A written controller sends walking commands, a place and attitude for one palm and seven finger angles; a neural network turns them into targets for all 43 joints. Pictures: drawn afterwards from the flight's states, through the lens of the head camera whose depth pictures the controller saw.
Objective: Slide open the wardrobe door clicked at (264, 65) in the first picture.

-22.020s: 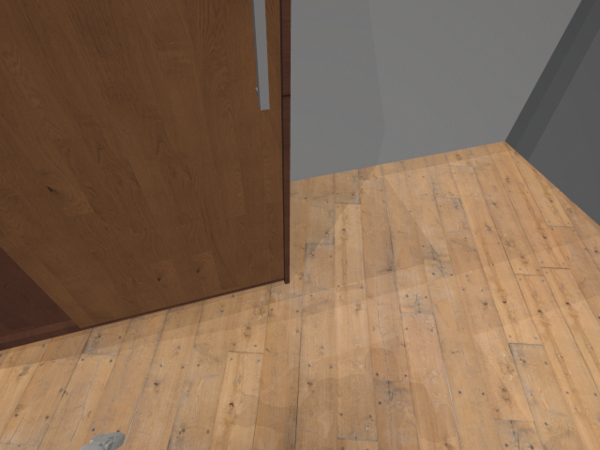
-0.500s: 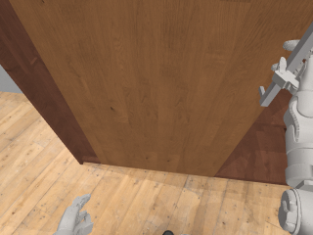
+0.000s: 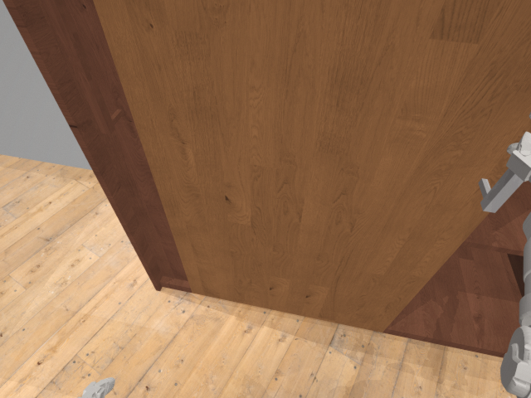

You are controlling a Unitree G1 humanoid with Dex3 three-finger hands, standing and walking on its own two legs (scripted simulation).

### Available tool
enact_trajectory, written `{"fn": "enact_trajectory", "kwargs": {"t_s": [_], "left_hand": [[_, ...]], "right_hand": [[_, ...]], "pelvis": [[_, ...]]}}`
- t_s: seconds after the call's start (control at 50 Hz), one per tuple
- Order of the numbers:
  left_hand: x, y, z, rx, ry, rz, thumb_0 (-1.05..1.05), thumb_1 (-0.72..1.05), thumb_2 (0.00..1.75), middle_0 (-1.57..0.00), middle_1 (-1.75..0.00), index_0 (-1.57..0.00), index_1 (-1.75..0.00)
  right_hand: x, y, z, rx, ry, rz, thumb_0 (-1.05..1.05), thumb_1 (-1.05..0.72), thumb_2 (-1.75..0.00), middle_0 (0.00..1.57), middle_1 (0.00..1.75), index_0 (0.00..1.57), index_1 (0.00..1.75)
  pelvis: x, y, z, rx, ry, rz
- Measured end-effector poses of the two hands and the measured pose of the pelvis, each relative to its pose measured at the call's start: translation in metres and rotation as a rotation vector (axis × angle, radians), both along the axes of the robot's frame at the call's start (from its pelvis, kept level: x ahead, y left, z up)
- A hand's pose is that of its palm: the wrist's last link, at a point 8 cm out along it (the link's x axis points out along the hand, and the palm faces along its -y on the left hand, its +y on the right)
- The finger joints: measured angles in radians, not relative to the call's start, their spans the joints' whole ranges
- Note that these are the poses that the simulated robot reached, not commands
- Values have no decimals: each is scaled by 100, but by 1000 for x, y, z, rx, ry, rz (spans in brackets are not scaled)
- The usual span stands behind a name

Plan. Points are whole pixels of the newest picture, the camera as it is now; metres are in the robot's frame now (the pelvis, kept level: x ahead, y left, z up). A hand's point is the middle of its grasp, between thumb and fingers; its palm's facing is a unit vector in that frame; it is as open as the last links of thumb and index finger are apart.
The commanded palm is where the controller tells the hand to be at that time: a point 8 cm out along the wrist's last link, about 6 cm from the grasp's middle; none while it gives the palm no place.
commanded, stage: stop walking and hold the door there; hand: right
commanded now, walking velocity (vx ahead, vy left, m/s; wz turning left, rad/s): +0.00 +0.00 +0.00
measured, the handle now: out of the picture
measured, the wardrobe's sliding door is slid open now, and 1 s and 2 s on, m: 0.56 0.56 0.56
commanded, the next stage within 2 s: loosen the grip on the handle in 0.12 s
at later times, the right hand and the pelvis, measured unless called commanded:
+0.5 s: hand out of the picture +0.42 -0.32 +0.20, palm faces +0.47 +0.86 -0.18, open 9.7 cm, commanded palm +0.39 -0.34 +0.19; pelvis -0.03 +0.01 -0.01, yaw -4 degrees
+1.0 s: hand (528, 157) +0.43 -0.33 +0.18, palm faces +0.45 +0.87 -0.19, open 13.8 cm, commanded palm +0.39 -0.37 +0.19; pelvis -0.02 -0.02 -0.01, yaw -1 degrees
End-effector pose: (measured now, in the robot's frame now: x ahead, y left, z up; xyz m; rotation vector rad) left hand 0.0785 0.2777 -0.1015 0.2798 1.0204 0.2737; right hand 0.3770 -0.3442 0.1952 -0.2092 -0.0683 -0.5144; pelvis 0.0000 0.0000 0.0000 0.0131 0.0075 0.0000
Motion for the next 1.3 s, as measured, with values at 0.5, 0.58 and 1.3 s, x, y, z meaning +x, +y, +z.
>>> {"fn": "enact_trajectory", "kwargs": {"t_s": [0.5,0.58,1.3], "left_hand": [[-14,0,8,6,-25,-128,1,90,90,-20,-30,-20,-30],[-35,1,4,14,11,-91,1,90,90,-20,-30,-20,-30],[-18,-35,7,19,-46,-63,1,90,90,-20,-30,-20,-30]], "right_hand": [[-1,-14,9,13,27,23,-1,-8,-51,44,139,39,137],[8,-10,0,0,77,35,0,21,-37,42,137,39,135],[15,-36,-6,16,33,56,-1,55,-20,47,127,46,126]], "pelvis": [[-32,5,-7,15,79,-78],[-36,2,-9,23,94,-49],[-19,-21,-9,31,87,-15]]}}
